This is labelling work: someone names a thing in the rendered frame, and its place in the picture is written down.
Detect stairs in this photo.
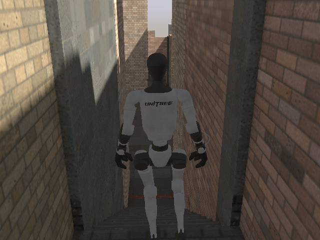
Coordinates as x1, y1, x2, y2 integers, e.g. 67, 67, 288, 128
92, 206, 221, 229

